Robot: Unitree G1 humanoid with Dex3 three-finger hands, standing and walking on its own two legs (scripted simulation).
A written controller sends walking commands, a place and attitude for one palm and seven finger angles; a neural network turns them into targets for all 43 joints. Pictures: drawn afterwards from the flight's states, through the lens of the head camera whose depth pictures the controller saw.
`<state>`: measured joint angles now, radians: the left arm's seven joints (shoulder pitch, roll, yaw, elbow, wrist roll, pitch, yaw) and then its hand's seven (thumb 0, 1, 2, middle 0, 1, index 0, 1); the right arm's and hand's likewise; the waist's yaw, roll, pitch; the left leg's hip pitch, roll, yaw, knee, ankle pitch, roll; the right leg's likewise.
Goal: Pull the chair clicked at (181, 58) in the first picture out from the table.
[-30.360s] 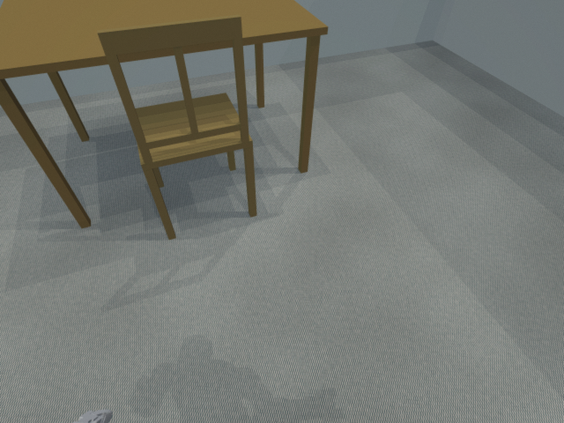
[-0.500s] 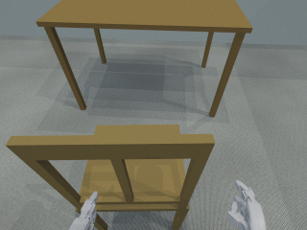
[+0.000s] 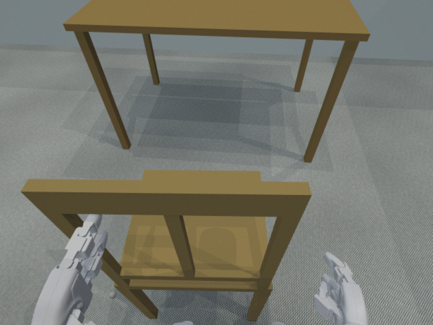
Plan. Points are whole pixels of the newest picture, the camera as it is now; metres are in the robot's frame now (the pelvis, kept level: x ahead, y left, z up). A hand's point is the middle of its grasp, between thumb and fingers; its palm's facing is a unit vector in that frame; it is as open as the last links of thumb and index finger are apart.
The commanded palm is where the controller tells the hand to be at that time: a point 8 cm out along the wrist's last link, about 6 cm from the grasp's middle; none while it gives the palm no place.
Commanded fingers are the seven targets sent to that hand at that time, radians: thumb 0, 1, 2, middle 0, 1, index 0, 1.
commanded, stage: draw the hand back to the body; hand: left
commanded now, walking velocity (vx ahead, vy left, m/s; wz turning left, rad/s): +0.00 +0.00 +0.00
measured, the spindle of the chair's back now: (182, 248) +0.27 +0.10 -0.03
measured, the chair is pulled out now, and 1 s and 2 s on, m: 0.66 0.65 0.65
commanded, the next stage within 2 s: step back with the hand held close in 1.06 s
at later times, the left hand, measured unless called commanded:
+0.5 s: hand (72, 277) +0.17 +0.21 +0.11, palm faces +0.16 -0.85 -0.50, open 10.2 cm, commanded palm +0.15 +0.27 +0.21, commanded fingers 0.00 0.61 0.76 -0.16 -0.24 -0.16 -0.24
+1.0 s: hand (68, 271) +0.17 +0.22 +0.11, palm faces +0.18 -0.79 -0.58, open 6.3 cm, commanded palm +0.17 +0.27 +0.24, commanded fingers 0.00 0.90 0.90 -0.20 -0.30 -0.20 -0.30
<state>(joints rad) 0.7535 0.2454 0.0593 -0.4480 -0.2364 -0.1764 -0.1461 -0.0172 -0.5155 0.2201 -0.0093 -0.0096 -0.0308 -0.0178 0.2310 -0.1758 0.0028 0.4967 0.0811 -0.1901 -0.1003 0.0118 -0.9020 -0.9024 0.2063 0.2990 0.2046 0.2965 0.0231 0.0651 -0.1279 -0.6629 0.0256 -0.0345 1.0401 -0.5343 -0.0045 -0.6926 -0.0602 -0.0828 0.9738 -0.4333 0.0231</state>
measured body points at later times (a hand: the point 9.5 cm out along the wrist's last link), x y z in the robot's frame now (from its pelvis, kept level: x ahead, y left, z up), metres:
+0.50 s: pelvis +0.03 -0.02 +0.06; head +0.03 -0.05 +0.51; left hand +0.16 +0.26 +0.14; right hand +0.23 -0.23 -0.03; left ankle -0.01 +0.12 -0.68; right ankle +0.03 -0.14 -0.68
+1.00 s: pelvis +0.04 -0.04 +0.06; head +0.06 -0.08 +0.50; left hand +0.16 +0.26 +0.15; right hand +0.24 -0.25 -0.04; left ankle -0.01 +0.12 -0.68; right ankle +0.03 -0.14 -0.68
